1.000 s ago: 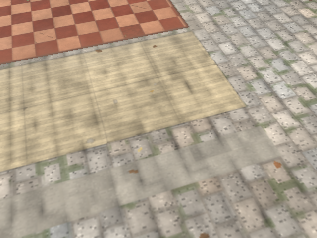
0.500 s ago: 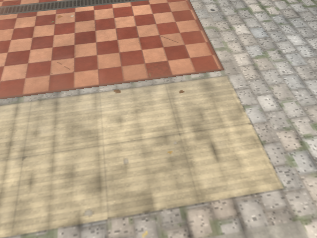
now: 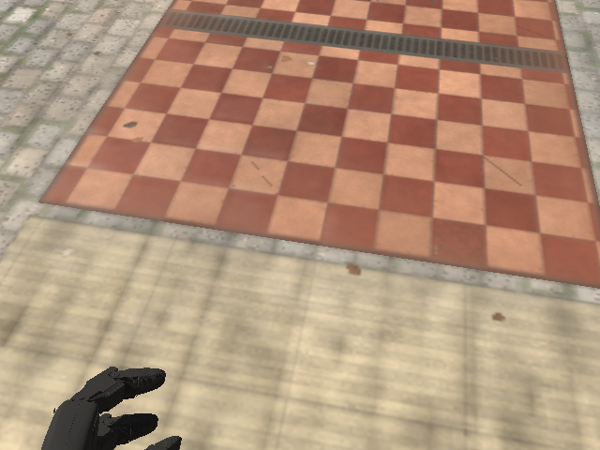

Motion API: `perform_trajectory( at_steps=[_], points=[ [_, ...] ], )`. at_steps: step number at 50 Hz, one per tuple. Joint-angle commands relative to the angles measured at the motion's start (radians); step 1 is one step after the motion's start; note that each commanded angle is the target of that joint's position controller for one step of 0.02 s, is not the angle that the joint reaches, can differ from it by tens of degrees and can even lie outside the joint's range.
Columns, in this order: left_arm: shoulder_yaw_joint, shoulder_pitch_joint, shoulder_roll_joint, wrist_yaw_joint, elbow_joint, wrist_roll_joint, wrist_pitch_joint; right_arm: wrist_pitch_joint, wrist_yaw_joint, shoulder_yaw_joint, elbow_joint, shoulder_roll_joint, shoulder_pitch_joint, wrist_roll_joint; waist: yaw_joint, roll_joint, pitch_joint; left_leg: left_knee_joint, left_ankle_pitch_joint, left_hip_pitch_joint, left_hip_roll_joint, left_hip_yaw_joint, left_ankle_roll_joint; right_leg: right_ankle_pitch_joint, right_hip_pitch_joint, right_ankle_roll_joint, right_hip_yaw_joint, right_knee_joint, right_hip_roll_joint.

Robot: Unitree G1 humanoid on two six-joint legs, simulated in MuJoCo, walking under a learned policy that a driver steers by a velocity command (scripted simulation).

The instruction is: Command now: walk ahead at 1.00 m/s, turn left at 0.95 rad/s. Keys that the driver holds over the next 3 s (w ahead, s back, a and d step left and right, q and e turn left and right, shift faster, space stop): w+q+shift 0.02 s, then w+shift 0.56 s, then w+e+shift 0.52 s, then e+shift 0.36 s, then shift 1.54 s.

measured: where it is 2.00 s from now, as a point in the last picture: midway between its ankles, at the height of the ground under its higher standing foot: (295, 165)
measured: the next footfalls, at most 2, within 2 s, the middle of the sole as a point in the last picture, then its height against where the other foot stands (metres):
right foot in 0.24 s outside the picture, level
left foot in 0.74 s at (222, 312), level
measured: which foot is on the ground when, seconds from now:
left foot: down 0.00-0.24, up 0.26-0.72, down 0.74-1.00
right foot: up 0.00-0.22, down 0.24-0.76, up 0.78-1.00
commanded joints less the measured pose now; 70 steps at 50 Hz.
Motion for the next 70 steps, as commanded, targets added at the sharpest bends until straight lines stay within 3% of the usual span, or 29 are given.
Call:
perform_trajectory(
  at_steps=[1,4,8,10,12,13,14,15,17,19,22,32,35,37,38,39,40,42,44,47,54,58,59,60,61,62,64,67,70],
  points=[
    [0.036,-0.031,0.103,0.014,-0.063,0.020,0.015,-0.027,-0.041,-0.038,-0.116,-0.146,-0.122,0.016,0.069,-0.044,0.040,-0.324,-0.007,-0.144,0.208,-0.376,0.152,0.144,-0.008,0.065,-0.069,-0.263,-0.003],
    [0.022,-0.132,0.043,0.000,-0.098,0.012,0.014,-0.013,-0.055,-0.041,-0.085,-0.149,-0.095,0.017,-0.010,0.040,0.026,-0.302,0.007,-0.223,0.169,-0.253,0.076,0.450,0.157,0.092,-0.150,-0.535,0.032],
    [0.052,-0.165,0.107,-0.011,-0.111,-0.022,0.000,-0.012,-0.054,-0.039,-0.028,-0.124,-0.018,0.027,-0.052,0.103,0.013,-0.225,0.009,0.009,0.245,-0.309,0.045,0.474,0.128,0.069,-0.112,-0.673,0.016],
    [0.075,-0.102,0.148,-0.013,-0.100,-0.029,-0.008,0.001,-0.055,-0.048,-0.015,-0.145,-0.022,0.016,-0.006,0.133,-0.006,-0.147,0.276,0.155,0.294,-0.321,0.031,0.365,0.127,0.033,-0.132,-0.684,0.023],
    [0.116,0.199,0.215,0.001,-0.043,-0.041,-0.005,0.010,-0.037,-0.045,-0.036,-0.165,-0.093,-0.024,0.177,0.158,-0.198,0.176,0.685,0.152,0.263,-0.261,-0.016,0.254,0.446,-0.032,-0.171,-0.632,0.035],
    [0.117,0.462,0.250,0.013,0.001,-0.029,0.007,0.004,-0.032,-0.017,-0.070,-0.095,-0.133,-0.045,0.285,0.057,-0.375,0.551,0.503,-0.081,0.219,-0.227,-0.038,0.051,0.808,-0.070,0.009,-0.544,-0.090],
    [0.129,0.500,0.335,-0.018,0.065,0.002,0.006,-0.016,-0.024,0.019,-0.069,0.043,0.120,0.032,0.122,-0.510,-0.491,0.896,-0.272,-0.445,0.052,-0.164,-0.105,-0.403,1.068,-0.260,0.677,-0.834,-0.327],
    [0.103,0.467,0.200,-0.025,0.046,-0.005,0.006,-0.015,-0.035,0.018,-0.048,-0.061,0.031,0.062,0.181,-0.355,-0.359,0.945,-0.205,-0.582,0.137,-0.149,-0.089,-0.623,0.999,-0.232,0.793,-0.943,-0.328],
    [0.090,0.400,0.152,-0.017,0.068,0.006,0.021,-0.030,-0.035,0.010,-0.107,-0.112,-0.258,0.020,0.202,0.010,-0.122,0.877,-0.097,-0.567,0.200,-0.088,-0.077,-0.269,0.718,-0.182,0.458,-0.930,-0.235],
    [0.067,0.356,0.098,-0.027,0.095,0.021,0.013,-0.038,-0.024,0.010,-0.127,-0.075,-0.287,0.006,0.119,-0.017,-0.064,0.746,-0.043,-0.499,0.259,-0.094,-0.072,-0.105,0.559,-0.183,0.288,-0.949,-0.161],
    [0.051,0.358,0.066,-0.034,0.128,-0.010,0.010,-0.025,-0.017,0.020,-0.120,-0.045,-0.270,0.013,0.075,-0.049,-0.016,0.641,-0.036,-0.517,0.298,-0.063,-0.085,-0.019,0.478,-0.201,0.201,-1.001,-0.143],
    [0.035,0.561,0.125,0.009,0.247,-0.036,0.034,-0.070,0.032,0.032,-0.256,-0.038,-0.665,0.005,0.167,-0.036,0.096,0.033,0.423,-0.344,0.205,0.070,-0.130,0.458,0.485,-0.167,-0.054,-1.117,-0.127],
    [0.047,0.557,0.191,0.022,0.266,-0.015,0.057,-0.071,0.018,-0.012,-0.250,-0.132,-0.542,0.012,0.057,-0.140,-0.046,0.015,0.260,-0.131,0.128,0.080,-0.104,1.009,0.627,-0.138,-0.036,-0.876,-0.167],
    [0.046,0.459,0.207,0.022,0.242,0.019,0.075,-0.048,-0.020,-0.049,-0.159,-0.203,-0.109,0.022,-0.185,-0.174,-0.277,0.095,0.171,0.436,0.246,-0.011,-0.058,0.945,0.339,-0.086,-0.051,-0.370,-0.123],
    [0.000,0.624,0.003,0.018,0.208,0.022,0.054,-0.049,-0.024,-0.071,-0.118,-0.310,0.012,-0.023,-0.069,0.170,-0.522,0.082,-0.120,0.873,0.563,-0.491,0.061,0.135,-0.044,-0.048,-0.068,0.072,0.033],
    [-0.007,0.627,0.021,0.012,0.210,-0.046,0.033,-0.055,-0.010,-0.056,-0.102,-0.239,0.049,-0.022,-0.088,0.323,-0.675,-0.157,-0.445,0.893,0.631,-0.828,0.111,-0.149,-0.153,-0.056,0.022,0.237,0.053],
    [0.029,0.447,0.120,0.023,0.172,-0.084,0.032,-0.053,-0.018,-0.042,-0.082,-0.160,-0.004,-0.016,-0.104,0.265,-0.422,-0.219,-0.450,0.733,0.567,-0.671,0.043,-0.090,-0.256,-0.059,-0.019,0.276,0.001],
    [0.036,0.296,0.110,0.025,0.131,-0.053,0.039,-0.056,-0.021,-0.026,-0.042,-0.102,-0.118,-0.023,-0.040,0.074,-0.165,-0.251,-0.132,0.376,0.514,-0.381,0.006,0.011,-0.235,-0.057,-0.062,0.213,-0.076],
    [0.040,0.343,0.051,0.009,0.130,-0.052,0.081,-0.064,-0.017,-0.015,-0.017,-0.040,-0.210,-0.043,0.063,0.108,-0.088,-0.310,-0.036,0.149,0.475,-0.206,-0.002,0.036,-0.117,-0.051,-0.054,0.172,-0.132],
    [0.038,0.310,0.017,0.005,0.103,-0.047,0.132,-0.067,-0.014,-0.023,0.002,-0.047,-0.309,-0.015,0.120,0.095,0.031,-0.395,0.086,-0.011,0.470,0.001,-0.029,0.049,-0.146,-0.030,-0.068,0.117,-0.170],
    [0.043,0.098,0.083,-0.052,0.025,-0.030,0.111,-0.067,-0.040,-0.052,0.016,-0.206,-0.257,-0.017,0.088,-0.036,0.088,-0.438,0.333,0.107,0.396,0.306,-0.083,0.485,-0.052,-0.077,-0.238,-0.353,-0.088],
    [0.103,0.334,0.213,-0.060,0.052,-0.032,0.122,-0.006,-0.048,-0.077,-0.009,-0.312,-0.254,0.011,0.233,0.083,-0.077,0.074,1.269,0.281,0.425,0.320,-0.118,0.287,0.263,-0.135,-0.387,-0.411,0.105],
    [0.144,0.543,0.289,-0.045,0.104,-0.026,0.134,-0.006,-0.045,-0.070,-0.018,-0.293,-0.278,0.016,0.331,0.056,-0.178,0.368,1.178,0.137,0.405,0.293,-0.144,0.345,0.575,-0.172,-0.330,-0.472,0.126],
    [0.146,0.538,0.313,-0.020,0.124,-0.038,0.144,-0.022,-0.032,-0.030,-0.016,-0.145,-0.248,0.006,0.275,-0.181,-0.122,0.775,0.090,-0.098,0.233,0.259,-0.208,0.522,0.705,-0.214,-0.135,-0.545,0.045],
    [0.140,0.400,0.399,-0.023,0.042,0.005,0.124,-0.057,-0.017,0.007,-0.079,-0.045,-0.063,-0.004,0.064,-0.428,-0.301,1.160,-0.438,-0.450,0.055,0.076,-0.244,0.643,0.939,-0.466,0.450,-0.632,-0.184],
    [0.137,0.386,0.347,-0.040,-0.017,0.009,0.106,-0.085,-0.016,-0.002,-0.099,-0.179,-0.149,-0.002,0.155,-0.190,-0.464,1.139,-0.362,-0.462,0.096,-0.101,-0.203,0.387,0.943,-0.457,0.632,-0.802,-0.242],
    [0.126,0.290,0.290,-0.043,-0.024,-0.017,0.078,-0.085,-0.040,-0.007,-0.136,-0.178,-0.314,0.003,0.095,0.087,-0.200,0.925,-0.233,-0.474,0.168,-0.087,-0.181,0.319,0.633,-0.359,0.505,-0.868,-0.178],
    [0.114,0.192,0.240,-0.018,-0.056,-0.002,0.081,-0.030,-0.049,-0.019,-0.119,-0.196,-0.292,-0.024,0.026,0.069,-0.135,0.746,-0.192,-0.309,0.228,-0.094,-0.223,0.639,0.333,-0.324,0.285,-0.858,-0.098],
    [0.117,0.198,0.241,0.024,-0.044,-0.015,0.110,-0.008,-0.055,0.001,-0.140,-0.119,-0.360,-0.039,0.034,0.054,-0.149,0.490,-0.093,-0.268,0.186,-0.045,-0.271,0.822,0.235,-0.279,0.152,-0.807,-0.001]
  ],
)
